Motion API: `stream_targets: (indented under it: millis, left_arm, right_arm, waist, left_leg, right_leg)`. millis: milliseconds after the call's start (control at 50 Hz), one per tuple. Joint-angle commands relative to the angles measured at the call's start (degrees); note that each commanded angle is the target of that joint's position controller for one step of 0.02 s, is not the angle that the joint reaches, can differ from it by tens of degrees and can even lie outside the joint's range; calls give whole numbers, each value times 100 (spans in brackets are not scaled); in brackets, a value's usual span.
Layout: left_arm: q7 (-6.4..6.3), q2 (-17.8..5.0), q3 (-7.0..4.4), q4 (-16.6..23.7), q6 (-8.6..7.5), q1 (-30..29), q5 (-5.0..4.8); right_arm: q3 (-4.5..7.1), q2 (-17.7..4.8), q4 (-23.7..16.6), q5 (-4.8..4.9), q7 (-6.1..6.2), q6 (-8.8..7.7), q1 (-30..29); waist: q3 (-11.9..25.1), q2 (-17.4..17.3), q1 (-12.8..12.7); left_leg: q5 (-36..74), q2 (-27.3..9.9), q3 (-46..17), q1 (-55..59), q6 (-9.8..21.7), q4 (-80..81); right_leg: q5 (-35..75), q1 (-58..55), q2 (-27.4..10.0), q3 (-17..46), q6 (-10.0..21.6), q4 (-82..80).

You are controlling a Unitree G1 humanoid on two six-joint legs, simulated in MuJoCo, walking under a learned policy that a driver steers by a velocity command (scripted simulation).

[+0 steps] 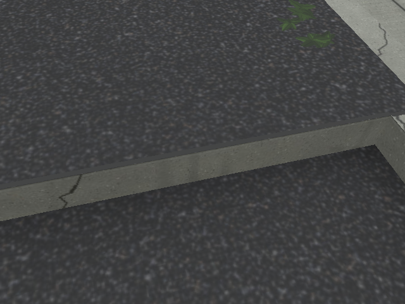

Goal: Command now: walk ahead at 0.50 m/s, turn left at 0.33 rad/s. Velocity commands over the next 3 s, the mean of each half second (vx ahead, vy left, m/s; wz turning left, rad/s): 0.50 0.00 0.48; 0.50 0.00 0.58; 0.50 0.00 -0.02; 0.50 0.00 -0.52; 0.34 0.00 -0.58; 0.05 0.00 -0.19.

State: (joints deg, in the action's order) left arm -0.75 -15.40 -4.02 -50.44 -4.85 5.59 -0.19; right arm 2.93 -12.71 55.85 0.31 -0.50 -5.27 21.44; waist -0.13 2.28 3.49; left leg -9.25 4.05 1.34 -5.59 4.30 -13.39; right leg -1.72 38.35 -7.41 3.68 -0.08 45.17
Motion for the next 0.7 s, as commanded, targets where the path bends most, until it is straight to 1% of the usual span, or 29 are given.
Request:
stream_targets:
  millis: [20, 80, 100, 120, 160, 180, 200, 220, 240, 260, 280, 300, 320, 340, 360, 380, 400, 420, 440, 480, 520, 540, 580, 620, 640, 660, 680, 700]
  left_arm:
    - [50, -185, -17, 389, -96, -507, -26]
    - [134, -211, 15, 561, -158, -1001, -75]
    - [164, -254, 14, 622, -188, -1105, -88]
    - [188, -337, -4, 653, -220, -1099, -95]
    - [204, -532, -64, 633, -277, -860, -103]
    - [190, -644, -122, 542, -299, -478, -97]
    - [150, -876, -242, 336, -322, 314, -59]
    - [100, -1273, -341, 218, -331, 1320, 27]
    - [127, -1674, -428, 101, -259, 1664, 64]
    - [142, -1036, -268, 196, -253, 1526, 42]
    - [134, -650, -157, 292, -256, 1141, 15]
    - [138, -560, -111, 322, -245, 781, 30]
    - [142, -423, -74, 303, -223, 536, 51]
    - [82, -360, 2, 188, -149, 756, 368]
    - [81, -471, -41, 118, -160, 839, 354]
    - [92, -519, -57, 106, -194, 886, 275]
    - [106, -545, -68, 100, -227, 878, 216]
    - [119, -546, -72, 91, -253, 898, 187]
    - [123, -523, -69, 73, -260, 946, 177]
    - [118, -517, -70, 32, -249, 1059, 182]
    - [110, -555, -77, 13, -231, 1132, 179]
    - [99, -608, -90, 1, -224, 1187, 175]
    - [81, -725, -120, -31, -193, 1324, 164]
    - [61, -821, -147, -102, -108, 1520, 165]
    - [50, -879, -164, -137, -53, 1598, 170]
    - [42, -958, -182, -159, -1, 1640, 180]
    - [36, -1001, -185, -174, 50, 1688, 174]
    - [35, -978, -158, -160, 102, 1666, 143]
  right_arm:
    - [203, -990, -307, 51, 108, -41, 4]
    - [219, -975, -219, 102, 138, 15, 302]
    - [233, -983, -210, 115, 155, 39, 346]
    - [254, -1010, -218, 124, 179, 65, 334]
    - [312, -1102, -270, 118, 207, 116, 222]
    - [315, -1076, -318, 115, 208, 141, 127]
    - [262, -918, -407, 85, 194, 150, 34]
    - [149, -603, -622, -13, 179, 156, -37]
    - [-16, 7, -781, 117, 161, 51, 774]
    - [109, -628, -682, 233, 172, 16, 673]
    - [211, -999, -792, 252, 179, 23, 152]
    - [225, -948, -825, 211, 197, 54, -81]
    - [255, -885, -875, 145, 197, 83, -242]
    - [179, -642, -865, -432, -13, 233, -199]
    - [160, -422, -884, -455, -123, 336, -172]
    - [150, -380, -952, -378, -188, 403, -217]
    - [150, -401, -1027, -311, -238, 451, -337]
    - [149, -437, -1115, -276, -270, 482, -510]
    - [144, -480, -1200, -257, -289, 494, -716]
    - [106, -470, -1336, -249, -330, 496, -1118]
    - [58, -427, -1459, -237, -384, 482, -1525]
    - [46, -435, -1517, -239, -408, 484, -1709]
    - [45, -501, -1611, -248, -453, 488, -1987]
    - [54, -566, -1708, -282, -473, 477, -2195]
    - [64, -597, -1728, -312, -471, 469, -2218]
    - [85, -638, -1718, -332, -449, 459, -2135]
    - [121, -685, -1642, -357, -404, 431, -1827]
    - [187, -757, -1392, -386, -337, 365, -1035]
  waist:
    - [-291, -586, -75]
    - [-373, -646, 71]
    - [-388, -664, 73]
    - [-371, -693, 10]
    - [-256, -826, -183]
    - [-78, -865, -400]
    - [445, -749, -757]
    - [1396, -112, -1126]
    - [2110, 1784, -722]
    - [1904, 1302, -812]
    - [1131, 753, -853]
    - [717, 290, -695]
    - [397, 232, -576]
    - [83, -125, -365]
    - [50, 78, -304]
    - [77, 245, -257]
    - [53, 368, -220]
    - [28, 426, -223]
    - [1, 420, -253]
    - [-102, 371, -335]
    - [-182, 340, -427]
    - [-217, 349, -465]
    - [-318, 369, -544]
    - [-396, 363, -609]
    - [-398, 363, -622]
    - [-325, 372, -587]
    - [-96, 335, -452]
    - [345, 138, -79]
  left_leg:
    - [800, -1343, -1001, -365, 762, 589]
    - [654, -1451, -1190, -100, 745, 320]
    - [609, -1518, -1300, 26, 727, 182]
    - [556, -1590, -1421, 124, 681, 47]
    - [752, -1686, -1619, 204, 583, -283]
    - [1110, -1587, -1614, 154, 502, -644]
    - [1474, -1233, -1424, -117, 341, -1539]
    - [445, -728, -1023, -1075, 127, -3294]
    - [-2386, 7, -505, -3222, -191, -5156]
    - [-2453, -381, -1036, -3817, -178, -6007]
    - [-1937, -605, -977, -4016, -141, -6115]
    - [-1443, -863, -843, -3771, -171, -5984]
    - [-1134, -1011, -819, -3585, -193, -5705]
    - [-960, -936, -511, -2995, -170, -5433]
    - [-863, -907, -390, -2817, -174, -5465]
    - [-720, -931, -381, -2879, -171, -5427]
    - [-511, -960, -381, -3005, -178, -5316]
    - [-298, -990, -373, -3137, -191, -5158]
    - [-121, -1006, -359, -3242, -218, -4896]
    - [270, -988, -241, -3260, -246, -4227]
    - [656, -947, -88, -2984, -203, -3418]
    - [705, -918, 26, -2838, -168, -3109]
    - [532, -859, 209, -2645, -84, -2651]
    - [154, -759, 361, -2609, 40, -2349]
    - [-129, -671, 439, -2546, 129, -2216]
    - [-443, -503, 549, -2335, 229, -2086]
    - [-606, -269, 645, -1898, 353, -1914]
    - [-416, 14, 714, -900, 510, -1533]
  right_leg:
    - [747, -244, 272, -148, -101, -986]
    - [695, -379, 405, -120, -103, -1470]
    - [610, -420, 422, -71, -80, -1618]
    - [506, -557, 430, -7, -49, -1776]
    - [101, -1061, 494, -29, 33, -1893]
    - [-85, -1616, 553, -113, 120, -1991]
    - [-153, -2755, 482, -95, 302, -2002]
    - [-394, -4425, -525, 860, 639, -1841]
    - [-1313, -6221, -1824, 3414, 1483, -2427]
    - [-2129, -5968, -1715, 3803, 1426, -2730]
    - [-1955, -5212, -1498, 2785, 1141, -2794]
    - [-1366, -4416, -1267, 2051, 1007, -2924]
    - [-909, -3821, -1057, 1535, 955, -3105]
    - [-342, -2981, -992, 986, 793, -3296]
    - [63, -2768, -922, 654, 816, -3375]
    - [282, -2775, -887, 407, 844, -3439]
    - [391, -2798, -874, 182, 864, -3519]
    - [452, -2861, -883, 17, 888, -3592]
    - [458, -2960, -867, -156, 911, -3647]
    - [375, -3087, -801, -506, 901, -3724]
    - [317, -3139, -759, -834, 818, -3760]
    - [257, -3188, -777, -948, 773, -3769]
    - [205, -3382, -845, -1113, 679, -3709]
    - [501, -3740, -954, -1225, 616, -3482]
    - [872, -3927, -995, -1308, 586, -3250]
    - [1682, -4072, -991, -1438, 550, -2833]
    - [2595, -4157, -964, -1580, 525, -2116]
    - [2995, -3904, -801, -1804, 433, -918]
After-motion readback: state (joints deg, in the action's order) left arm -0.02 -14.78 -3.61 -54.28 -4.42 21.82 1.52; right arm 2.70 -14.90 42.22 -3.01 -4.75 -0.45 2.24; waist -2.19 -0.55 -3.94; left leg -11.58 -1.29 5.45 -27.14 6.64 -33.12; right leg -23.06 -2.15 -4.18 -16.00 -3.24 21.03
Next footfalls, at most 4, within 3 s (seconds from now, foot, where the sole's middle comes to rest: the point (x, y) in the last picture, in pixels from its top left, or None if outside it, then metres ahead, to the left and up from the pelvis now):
0.22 right None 0.31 -0.15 -0.79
0.70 left None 0.46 0.15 -0.79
1.22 right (149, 234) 0.76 0.15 -0.79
1.88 left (29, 157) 0.99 0.58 -0.61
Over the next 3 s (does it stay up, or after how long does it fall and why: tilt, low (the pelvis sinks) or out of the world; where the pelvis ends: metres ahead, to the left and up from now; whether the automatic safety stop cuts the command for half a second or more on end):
stays up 1.25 0.56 0.16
